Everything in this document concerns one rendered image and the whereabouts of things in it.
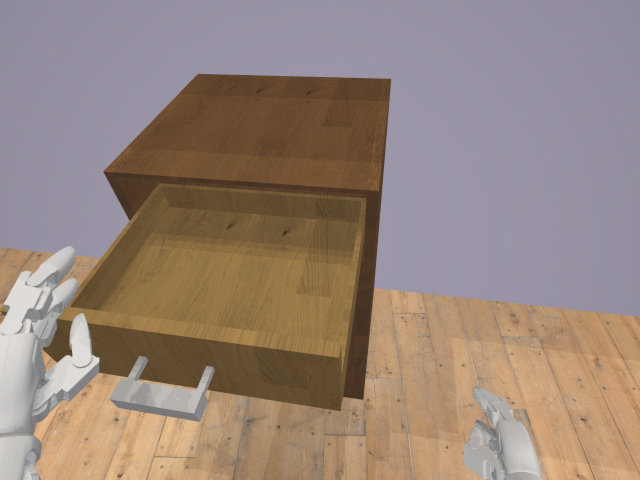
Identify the cabinet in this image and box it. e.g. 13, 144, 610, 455
103, 74, 391, 400

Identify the drawer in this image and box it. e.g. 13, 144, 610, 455
0, 183, 366, 411

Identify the left robot hand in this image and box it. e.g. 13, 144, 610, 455
0, 246, 99, 435

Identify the handle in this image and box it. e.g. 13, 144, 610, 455
109, 356, 215, 422

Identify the right robot hand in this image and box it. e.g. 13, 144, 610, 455
463, 386, 542, 480

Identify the robot left forearm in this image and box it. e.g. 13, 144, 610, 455
0, 432, 42, 480

